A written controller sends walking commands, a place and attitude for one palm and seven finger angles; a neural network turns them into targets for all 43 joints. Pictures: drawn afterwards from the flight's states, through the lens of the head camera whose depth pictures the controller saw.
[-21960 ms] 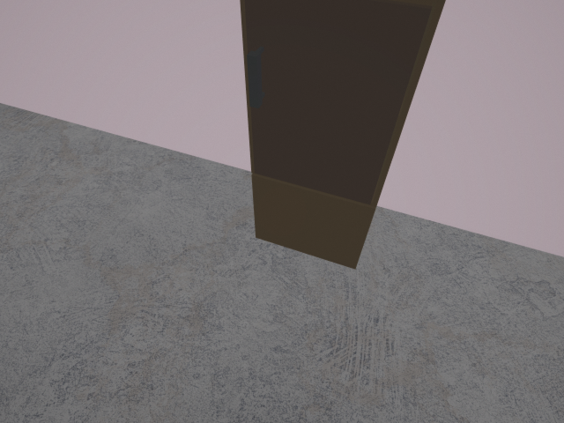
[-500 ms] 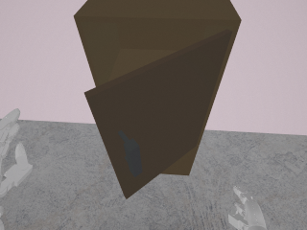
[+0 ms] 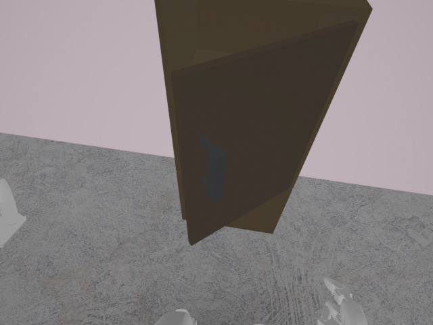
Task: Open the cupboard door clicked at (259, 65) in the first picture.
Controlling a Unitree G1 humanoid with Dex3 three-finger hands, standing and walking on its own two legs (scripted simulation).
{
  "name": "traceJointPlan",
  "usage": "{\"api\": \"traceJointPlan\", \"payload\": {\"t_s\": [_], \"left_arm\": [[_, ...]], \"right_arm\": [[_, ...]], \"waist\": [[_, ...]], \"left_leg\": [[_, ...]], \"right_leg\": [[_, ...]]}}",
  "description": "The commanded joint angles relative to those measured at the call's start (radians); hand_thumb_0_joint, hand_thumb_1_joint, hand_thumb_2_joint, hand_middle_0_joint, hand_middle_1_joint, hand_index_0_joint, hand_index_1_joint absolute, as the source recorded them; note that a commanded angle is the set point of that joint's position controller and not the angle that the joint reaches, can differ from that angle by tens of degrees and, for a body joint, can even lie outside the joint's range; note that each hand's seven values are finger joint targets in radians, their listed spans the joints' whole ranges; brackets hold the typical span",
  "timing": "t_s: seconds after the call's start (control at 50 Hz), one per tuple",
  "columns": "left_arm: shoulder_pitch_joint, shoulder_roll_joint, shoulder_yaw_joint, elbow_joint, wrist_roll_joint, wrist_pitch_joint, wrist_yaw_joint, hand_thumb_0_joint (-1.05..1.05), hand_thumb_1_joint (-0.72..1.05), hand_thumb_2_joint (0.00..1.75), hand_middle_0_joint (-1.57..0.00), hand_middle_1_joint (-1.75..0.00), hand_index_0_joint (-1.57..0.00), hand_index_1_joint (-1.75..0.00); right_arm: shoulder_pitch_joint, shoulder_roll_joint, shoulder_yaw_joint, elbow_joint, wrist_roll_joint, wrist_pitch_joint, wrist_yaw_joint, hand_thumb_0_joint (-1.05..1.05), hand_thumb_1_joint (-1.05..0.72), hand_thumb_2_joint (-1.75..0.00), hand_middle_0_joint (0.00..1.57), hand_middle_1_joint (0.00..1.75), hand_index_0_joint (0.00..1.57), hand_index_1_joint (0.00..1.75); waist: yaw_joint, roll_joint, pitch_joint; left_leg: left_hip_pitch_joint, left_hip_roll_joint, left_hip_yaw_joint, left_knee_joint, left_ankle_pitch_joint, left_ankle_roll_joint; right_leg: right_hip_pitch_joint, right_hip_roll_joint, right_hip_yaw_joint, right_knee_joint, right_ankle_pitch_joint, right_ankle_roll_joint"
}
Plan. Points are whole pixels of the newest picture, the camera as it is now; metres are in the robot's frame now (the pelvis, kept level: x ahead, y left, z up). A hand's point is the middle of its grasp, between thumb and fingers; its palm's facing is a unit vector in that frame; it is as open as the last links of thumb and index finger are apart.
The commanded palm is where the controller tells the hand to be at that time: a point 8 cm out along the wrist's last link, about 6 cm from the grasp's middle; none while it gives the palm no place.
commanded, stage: step back with the hand held close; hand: left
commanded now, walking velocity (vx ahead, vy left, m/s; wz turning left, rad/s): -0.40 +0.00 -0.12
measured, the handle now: (210, 169) +0.40 +0.04 +0.06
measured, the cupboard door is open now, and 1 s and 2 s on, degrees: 42 42 42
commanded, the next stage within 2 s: stop stepping back and stand still in 0.26 s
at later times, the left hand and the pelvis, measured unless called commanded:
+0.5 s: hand out of the picture +0.12 +0.24 +0.19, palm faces +0.30 -0.83 -0.46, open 7.4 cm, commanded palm +0.05 +0.29 +0.20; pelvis -0.12 +0.01 +0.01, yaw -6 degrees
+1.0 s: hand out of the picture +0.04 +0.24 +0.20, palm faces +0.36 -0.82 -0.44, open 7.4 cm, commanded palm +0.01 +0.28 +0.20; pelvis -0.17 +0.00 +0.02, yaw -8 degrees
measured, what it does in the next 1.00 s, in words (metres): walks backwards: right foot, then left foot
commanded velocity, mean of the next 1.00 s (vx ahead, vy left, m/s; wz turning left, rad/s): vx -0.01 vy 0.02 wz -0.04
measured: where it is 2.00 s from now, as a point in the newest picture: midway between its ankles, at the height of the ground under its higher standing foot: outside the picture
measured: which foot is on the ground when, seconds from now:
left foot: down 0.00-0.50, up 0.52-0.60, down 0.62-0.84, up 0.86-1.00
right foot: down 0.00-0.14, up 0.16-0.48, down 0.50-1.00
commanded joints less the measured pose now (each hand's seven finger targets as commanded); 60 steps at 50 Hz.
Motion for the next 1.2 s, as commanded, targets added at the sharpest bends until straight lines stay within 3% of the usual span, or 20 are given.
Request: {"api": "traceJointPlan", "payload": {"t_s": [0.0,0.08,0.12,0.14,0.2,0.42,0.48,0.52,0.6,0.66,0.7,0.76,0.8,0.84,0.88,0.98,1.06,1.12,1.14,1.18], "left_arm": [[-0.067,0.174,0.086,-0.172,-0.012,-0.058,0.036,0.00,0.90,0.90,-0.20,-0.30,-0.20,-0.30],[-0.144,0.194,0.089,-0.194,-0.018,-0.047,0.039,0.00,0.90,0.90,-0.20,-0.30,-0.20,-0.30],[-0.144,0.219,0.146,-0.230,0.000,-0.081,0.045,0.00,0.90,0.90,-0.20,-0.30,-0.20,-0.30],[-0.122,0.205,0.162,-0.229,-0.007,-0.084,0.041,0.00,0.90,0.90,-0.20,-0.30,-0.20,-0.30],[-0.072,0.161,0.128,-0.230,-0.028,-0.075,0.036,0.00,0.90,0.90,-0.20,-0.30,-0.20,-0.30],[0.071,0.228,0.142,-0.241,-0.071,-0.050,0.009,0.00,0.90,0.90,-0.20,-0.30,-0.20,-0.30],[0.064,0.324,0.230,-0.259,-0.085,-0.068,0.011,0.00,0.90,0.90,-0.20,-0.30,-0.20,-0.30],[0.018,0.247,0.159,-0.206,-0.083,-0.026,0.002,0.00,0.90,0.90,-0.20,-0.30,-0.20,-0.30],[-0.104,0.197,0.093,-0.080,-0.053,-0.012,0.015,0.00,0.90,0.90,-0.20,-0.30,-0.20,-0.30],[-0.107,0.188,0.052,-0.074,-0.042,-0.014,0.012,0.00,0.90,0.90,-0.20,-0.30,-0.20,-0.30],[-0.096,0.187,0.051,-0.132,-0.044,-0.024,0.011,0.00,0.90,0.90,-0.20,-0.30,-0.20,-0.30],[-0.007,0.205,0.103,-0.181,-0.034,-0.030,0.018,0.00,0.90,0.90,-0.20,-0.30,-0.20,-0.30],[0.061,0.213,0.118,-0.192,-0.034,-0.031,0.020,0.00,0.90,0.90,-0.20,-0.30,-0.20,-0.30],[0.033,0.241,0.144,-0.214,-0.037,-0.039,0.027,0.00,0.90,0.90,-0.20,-0.30,-0.20,-0.30],[-0.052,0.215,0.131,-0.135,-0.034,-0.062,0.031,0.00,0.90,0.90,-0.20,-0.30,-0.20,-0.30],[-0.164,0.150,0.034,-0.019,-0.017,-0.058,0.035,0.00,0.90,0.90,-0.20,-0.30,-0.20,-0.30],[-0.100,0.157,0.049,-0.055,-0.030,-0.059,0.022,0.00,0.90,0.90,-0.20,-0.30,-0.20,-0.30],[-0.121,0.213,0.098,-0.189,-0.019,-0.069,0.019,0.00,0.90,0.90,-0.20,-0.30,-0.20,-0.30],[-0.124,-0.093,-0.324,0.659,0.072,0.133,-0.121,0.00,0.90,0.90,-0.20,-0.30,-0.20,-0.30],[-0.075,-0.166,-0.361,0.751,0.045,0.232,-0.142,0.00,0.90,0.90,-0.20,-0.30,-0.20,-0.30]], "right_arm": [[-0.081,-0.117,-0.063,-0.099,-0.008,-0.042,0.009,0.00,-0.90,-0.90,0.20,0.30,0.20,0.30],[-0.120,-0.127,-0.051,-0.104,0.001,-0.030,0.000,0.00,-0.90,-0.90,0.20,0.30,0.20,0.30],[-0.164,-0.176,-0.070,-0.124,-0.004,-0.052,-0.016,0.00,-0.90,-0.90,0.20,0.30,0.20,0.30],[-0.138,-0.129,-0.070,-0.117,-0.015,-0.071,-0.011,0.00,-0.90,-0.90,0.20,0.30,0.20,0.30],[-0.138,-0.130,-0.095,-0.086,-0.012,-0.095,0.021,0.00,-0.90,-0.90,0.20,0.30,0.20,0.30],[-0.114,-0.104,-0.047,-0.090,-0.013,-0.083,0.040,0.00,-0.90,-0.90,0.20,0.30,0.20,0.30],[-0.138,-0.093,-0.026,-0.101,-0.018,-0.045,0.034,0.00,-0.90,-0.90,0.20,0.30,0.20,0.30],[-0.134,-0.110,-0.039,-0.108,0.013,-0.056,0.023,0.00,-0.90,-0.90,0.20,0.30,0.20,0.30],[-0.114,-0.131,-0.023,-0.063,0.018,-0.065,-0.006,0.00,-0.90,-0.90,0.20,0.30,0.20,0.30],[-0.104,-0.139,-0.026,-0.069,0.012,-0.066,-0.010,0.00,-0.90,-0.90,0.20,0.30,0.20,0.30],[-0.136,-0.141,-0.033,-0.079,0.006,-0.082,-0.005,0.00,-0.90,-0.90,0.20,0.30,0.20,0.30],[-0.149,-0.129,-0.033,-0.103,-0.006,-0.086,-0.009,0.00,-0.90,-0.90,0.20,0.30,0.20,0.30],[-0.134,-0.118,-0.045,-0.111,-0.009,-0.075,-0.005,0.00,-0.90,-0.90,0.20,0.30,0.20,0.30],[-0.112,-0.121,-0.061,-0.085,-0.012,-0.057,-0.001,0.00,-0.90,-0.90,0.20,0.30,0.20,0.30],[-0.074,-0.126,-0.047,-0.054,-0.015,-0.078,0.001,0.00,-0.90,-0.90,0.20,0.30,0.20,0.30],[-0.086,-0.122,-0.044,-0.046,-0.007,-0.104,-0.023,0.00,-0.90,-0.90,0.20,0.30,0.20,0.30],[-0.087,-0.138,-0.045,-0.059,0.002,-0.109,-0.017,0.00,-0.90,-0.90,0.20,0.30,0.20,0.30],[-0.116,-0.128,-0.038,-0.059,-0.014,-0.121,-0.014,0.00,-0.90,-0.90,0.20,0.30,0.20,0.30],[-0.122,-0.262,-0.085,0.185,-0.024,-0.101,0.070,0.00,-0.90,-0.90,0.20,0.30,0.20,0.30],[-0.083,-0.143,-0.050,0.169,-0.020,-0.004,0.065,0.00,-0.90,-0.90,0.20,0.30,0.20,0.30]], "waist": [[-0.016,-0.215,-0.107],[-0.023,-0.082,-0.053],[-0.002,0.339,-0.068],[-0.008,0.334,-0.163],[0.000,0.105,-0.163],[0.015,0.234,-0.269],[0.018,-0.082,-0.222],[0.012,-0.239,-0.189],[-0.025,-0.029,-0.144],[-0.017,0.136,-0.215],[-0.003,0.159,-0.139],[0.005,0.223,-0.059],[0.002,0.080,-0.075],[0.006,-0.227,-0.030],[-0.020,-0.070,-0.014],[-0.009,-0.037,-0.033],[-0.009,0.110,-0.102],[0.004,0.147,-0.091],[-0.033,0.127,-0.055],[0.018,0.087,-0.164]], "left_leg": [[0.194,-0.020,-0.014,0.243,-0.145,-0.052],[0.209,0.019,-0.051,-0.161,-0.130,-0.026],[-0.148,0.320,-0.380,-0.492,-0.367,0.100],[-0.221,0.393,-0.453,-0.590,-0.442,0.144],[0.029,0.342,-0.298,-0.436,-0.141,0.139],[0.316,0.102,-0.017,-0.433,-0.023,-0.072],[0.307,0.040,0.022,0.042,0.019,-0.066],[0.149,0.016,-0.033,0.154,0.016,-0.058],[0.285,0.016,-0.003,-0.170,0.318,-0.004],[0.411,0.115,-0.164,-0.209,0.506,0.069],[0.209,0.190,-0.300,-0.391,0.037,0.080],[-0.065,0.115,-0.208,-0.510,-0.396,0.003],[-0.021,0.020,-0.094,-0.263,-0.291,-0.039],[-0.076,-0.023,-0.032,0.258,-0.070,-0.060],[-0.136,0.042,-0.071,0.318,-0.072,-0.053],[0.263,0.012,0.047,-0.170,0.003,-0.014],[0.304,0.212,-0.286,-0.327,0.095,0.078],[0.199,0.225,-0.278,-0.384,0.027,0.089],[0.153,0.154,-0.198,-0.189,0.368,0.056],[0.145,0.170,-0.137,-0.184,0.395,0.046]], "right_leg": [[-0.253,-0.287,0.375,-0.409,-0.397,-0.150],[-0.189,-0.152,0.170,-0.231,-0.178,-0.053],[0.097,0.033,0.008,0.227,-0.153,0.023],[0.196,0.069,0.026,0.528,-0.233,0.023],[-0.033,0.040,0.054,0.622,-0.276,0.016],[0.248,0.049,-0.125,-0.369,-0.213,-0.060],[0.026,-0.276,0.142,-0.453,0.025,-0.136],[0.105,-0.246,0.166,-0.336,0.189,-0.141],[0.205,-0.139,0.027,-0.145,0.529,-0.018],[0.117,-0.035,-0.039,-0.015,0.212,0.041],[0.164,0.000,-0.027,-0.030,-0.255,0.010],[0.326,0.011,-0.079,-0.148,-0.282,-0.044],[0.225,-0.063,0.049,-0.301,-0.448,-0.093],[0.080,-0.342,0.446,-0.508,-0.563,-0.240],[0.120,-0.330,0.326,-0.425,-0.284,-0.226],[0.046,-0.179,0.103,-0.276,-0.200,-0.113],[0.066,-0.017,-0.028,-0.039,-0.119,0.002],[0.153,-0.026,-0.035,-0.043,-0.181,0.000],[0.022,-0.065,-0.050,0.048,-0.053,-0.010],[0.111,-0.066,-0.041,0.012,-0.123,-0.007]]}}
